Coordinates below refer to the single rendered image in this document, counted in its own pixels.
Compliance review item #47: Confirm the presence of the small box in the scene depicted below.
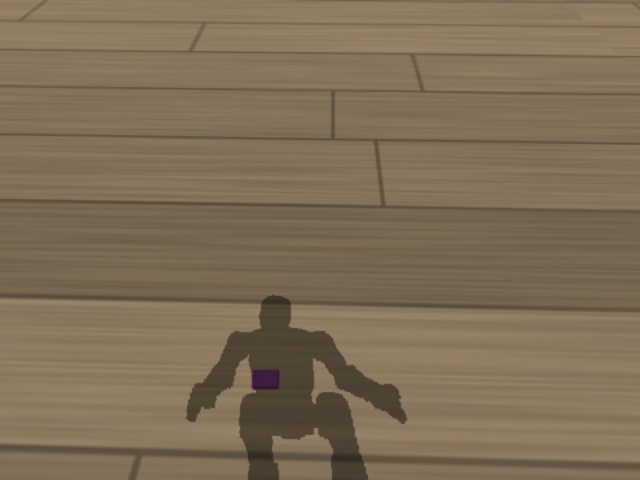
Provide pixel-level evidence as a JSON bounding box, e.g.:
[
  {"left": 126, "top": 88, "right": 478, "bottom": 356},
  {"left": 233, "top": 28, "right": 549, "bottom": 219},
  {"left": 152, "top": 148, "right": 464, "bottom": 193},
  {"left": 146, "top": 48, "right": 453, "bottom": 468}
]
[{"left": 251, "top": 369, "right": 279, "bottom": 390}]

